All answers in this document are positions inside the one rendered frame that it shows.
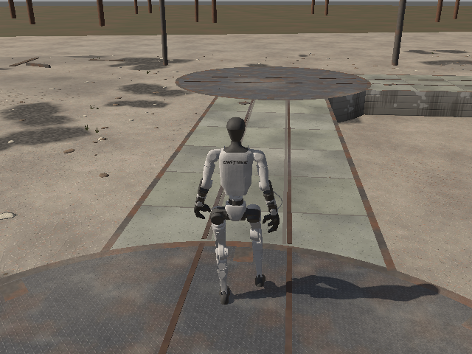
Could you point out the robot right forearm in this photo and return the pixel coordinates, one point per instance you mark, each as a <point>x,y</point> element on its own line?
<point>270,200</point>

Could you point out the robot right hand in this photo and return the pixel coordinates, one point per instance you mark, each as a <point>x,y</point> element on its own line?
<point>275,221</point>

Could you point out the robot left hand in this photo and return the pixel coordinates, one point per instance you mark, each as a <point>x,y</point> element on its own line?
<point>203,208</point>

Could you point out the left robot upper arm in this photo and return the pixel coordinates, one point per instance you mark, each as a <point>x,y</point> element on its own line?
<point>209,167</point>

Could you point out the robot left forearm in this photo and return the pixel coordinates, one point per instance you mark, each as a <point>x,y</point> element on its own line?
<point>201,196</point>

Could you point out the robot torso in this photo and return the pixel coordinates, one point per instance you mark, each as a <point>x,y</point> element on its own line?
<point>235,173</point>

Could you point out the robot head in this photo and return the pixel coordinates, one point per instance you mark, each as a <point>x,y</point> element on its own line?
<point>235,127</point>

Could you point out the right robot upper arm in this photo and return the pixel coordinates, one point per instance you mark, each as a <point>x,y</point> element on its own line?
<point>262,168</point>

